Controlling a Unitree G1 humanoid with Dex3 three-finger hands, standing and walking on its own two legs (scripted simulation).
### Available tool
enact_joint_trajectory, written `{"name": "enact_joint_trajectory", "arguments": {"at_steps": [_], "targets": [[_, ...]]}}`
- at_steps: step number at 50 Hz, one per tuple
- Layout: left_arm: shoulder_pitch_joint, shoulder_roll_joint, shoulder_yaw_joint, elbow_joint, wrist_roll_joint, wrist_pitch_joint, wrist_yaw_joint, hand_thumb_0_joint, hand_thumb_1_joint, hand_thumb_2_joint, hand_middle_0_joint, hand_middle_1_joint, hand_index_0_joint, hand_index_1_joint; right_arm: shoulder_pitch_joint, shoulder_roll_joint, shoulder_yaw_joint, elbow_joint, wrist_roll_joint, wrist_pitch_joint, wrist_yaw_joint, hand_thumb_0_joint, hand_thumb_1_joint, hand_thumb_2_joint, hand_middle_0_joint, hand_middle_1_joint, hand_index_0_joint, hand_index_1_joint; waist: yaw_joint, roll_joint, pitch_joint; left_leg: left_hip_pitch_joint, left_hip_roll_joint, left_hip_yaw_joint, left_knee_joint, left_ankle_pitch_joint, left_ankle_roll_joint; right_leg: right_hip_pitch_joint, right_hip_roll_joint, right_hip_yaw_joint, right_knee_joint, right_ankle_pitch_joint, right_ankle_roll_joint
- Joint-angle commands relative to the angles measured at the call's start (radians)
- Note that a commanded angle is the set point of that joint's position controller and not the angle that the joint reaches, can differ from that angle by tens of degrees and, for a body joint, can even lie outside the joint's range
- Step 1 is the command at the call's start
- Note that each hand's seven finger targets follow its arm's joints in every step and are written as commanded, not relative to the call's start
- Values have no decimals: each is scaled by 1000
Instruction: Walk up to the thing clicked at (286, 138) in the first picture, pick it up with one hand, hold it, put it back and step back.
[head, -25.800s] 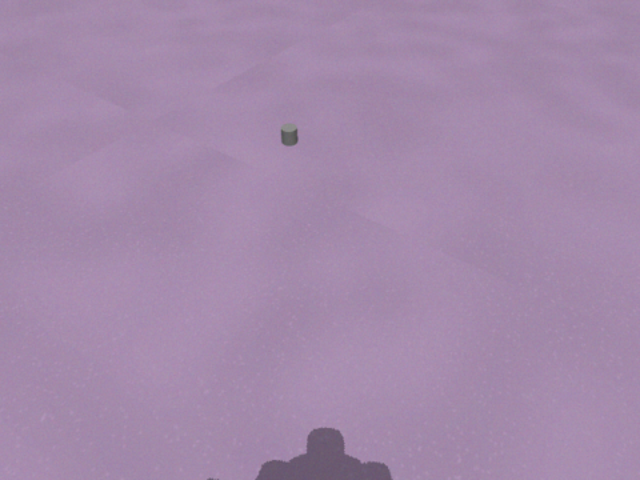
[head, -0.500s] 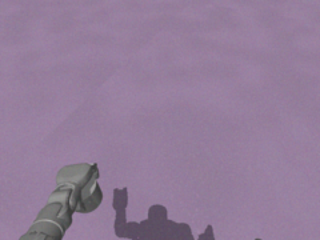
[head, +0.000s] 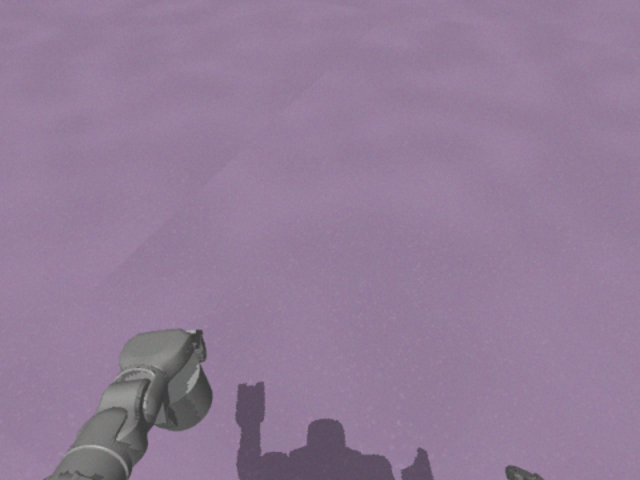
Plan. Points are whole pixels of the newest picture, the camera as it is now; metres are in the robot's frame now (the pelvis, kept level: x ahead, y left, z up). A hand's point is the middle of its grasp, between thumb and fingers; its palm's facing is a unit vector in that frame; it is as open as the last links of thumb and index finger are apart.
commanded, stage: hold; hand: left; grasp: from above
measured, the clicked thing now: (176, 389) +0.30 +0.23 -0.10
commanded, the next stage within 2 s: crouch in 1.02 s
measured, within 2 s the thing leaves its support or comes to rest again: neither
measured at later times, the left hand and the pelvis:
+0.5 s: hand (165, 381) +0.29 +0.22 -0.04, palm faces -0.47 -0.06 -0.88, open 11.0 cm; pelvis +0.00 +0.00 +0.01, yaw +0 degrees
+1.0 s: hand (161, 381) +0.29 +0.22 -0.04, palm faces -0.47 -0.06 -0.88, open 11.1 cm; pelvis +0.00 +0.00 +0.01, yaw +0 degrees
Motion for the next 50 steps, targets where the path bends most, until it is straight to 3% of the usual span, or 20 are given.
{"name": "enact_joint_trajectory", "arguments": {"at_steps": [1, 3, 10, 12, 15, 22, 24, 29, 31, 33, 37, 43, 44, 49, 50], "targets": [[-366, 225, 113, -248, 2, -1, 51, 0, 517, 1155, -901, -972, -900, -973, -55, -140, -41, -124, -2, -42, -9, 0, -898, -898, 200, 300, 200, 300, 6, -6, -278, 182, -48, 9, -81, 195, 15, 64, 52, -34, -94, 169, -40], [-406, 233, 111, -277, 1, -1, 47, 0, 541, 1157, -915, -969, -916, -969, -63, -141, -43, -128, -1, -42, -11, 0, -897, -898, 200, 299, 200, 299, 1, 12, -291, 199, -47, 12, -80, 207, 14, 64, 52, -34, -97, 181, -40], [-370, 232, 111, -274, -7, -6, 14, 0, 535, 1124, -909, -962, -913, -958, -83, -137, -37, -140, 2, -43, -16, 0, -899, -899, 200, 300, 200, 300, 7, -9, -253, 195, -49, 12, -107, 158, 21, 73, 51, -32, -124, 134, -39], [-374, 241, 118, -292, -7, -6, 11, 0, 545, 1125, -906, -982, -915, -973, -87, -136, -35, -141, 3, -42, -17, 0, -899, -899, 200, 300, 200, 300, 18, 16, -266, 211, -45, 9, -113, 181, 15, 77, 54, -35, -117, 148, -43], [-399, 233, 105, -301, -11, -14, 4, 0, 541, 1132, -903, -985, -912, -976, -92, -137, -35, -142, 5, -42, -20, 0, -900, -899, 200, 300, 200, 300, 6, 6, -259, 224, -41, 5, -116, 183, 14, 71, 57, -40, -124, 148, -42], [-377, 237, 115, -306, -8, -8, -4, 0, 505, 1145, -895, -963, -896, -964, -98, -130, -32, -145, 8, -40, -24, 0, -900, -899, 200, 300, 200, 300, 18, -9, -263, 230, -49, 17, -119, 223, 20, 103, 51, -32, -134, 190, -39], [-418, 253, 119, -330, -9, -12, -10, 0, 511, 1133, -890, -976, -896, -971, -100, -133, -31, -145, 8, -39, -25, 0, -902, -900, 200, 300, 200, 300, 17, -4, -266, 234, -50, 15, -125, 211, 21, 109, 51, -32, -141, 181, -38], [-354, 222, 103, -275, -7, -9, -22, 0, 520, 1137, -905, -959, -906, -959, -102, -130, -30, -149, 9, -35, -24, 0, -900, -899, 200, 300, 200, 300, 20, -24, -227, 224, -43, 7, -143, 198, 19, 106, 56, -41, -144, 161, -44], [-373, 251, 127, -292, -12, -18, -26, 0, 491, 1154, -878, -982, -879, -983, -105, -131, -31, -152, 9, -34, -25, 0, -901, -900, 200, 300, 199, 300, 22, -1, -243, 229, -47, 11, -141, 204, 19, 108, 52, -36, -147, 166, -43], [-354, 239, 115, -308, -6, -24, -30, 0, 487, 1159, -892, -965, -886, -972, -113, -124, -28, -159, 9, -32, -24, 0, -905, -901, 200, 300, 200, 300, 27, -8, -250, 233, -52, 12, -139, 207, 21, 121, 48, -35, -153, 168, -41], [-445, 265, 127, -360, -5, -31, -17, 0, 495, 1125, -883, -958, -886, -956, -102, -130, -31, -145, 9, -30, -29, 0, -901, -899, 200, 300, 200, 300, 16, 20, -289, 272, -45, 10, -135, 243, 17, 119, 53, -37, -143, 206, -43], [-372, 242, 124, -288, -7, -23, 2, 0, 475, 1159, -873, -974, -872, -977, -100, -128, -32, -140, 9, -29, -29, 0, -900, -899, 200, 300, 200, 300, 21, 0, -241, 245, -49, 15, -144, 215, 18, 111, 49, -38, -160, 180, -43], [-406, 228, 107, -313, -10, -24, 1, 0, 482, 1166, -878, -981, -877, -982, -99, -129, -33, -140, 7, -30, -28, 0, -900, -899, 200, 300, 200, 300, 13, 8, -263, 262, -46, 13, -143, 225, 16, 113, 51, -38, -154, 190, -45], [-392, 263, 130, -296, -8, -21, -6, 0, 492, 1181, -887, -988, -884, -992, -105, -131, -34, -140, 8, -27, -30, 0, -901, -900, 200, 300, 200, 300, 27, 17, -255, 254, -46, 12, -148, 235, 16, 123, 51, -43, -158, 195, -45], [-387, 242, 112, -292, -11, -19, -8, 0, 497, 1194, -901, -986, -894, -994, -104, -130, -33, -142, 7, -26, -29, 0, -902, -901, 200, 300, 199, 300, 18, 3, -249, 257, -45, 10, -150, 225, 16, 116, 50, -42, -162, 189, -44]]}}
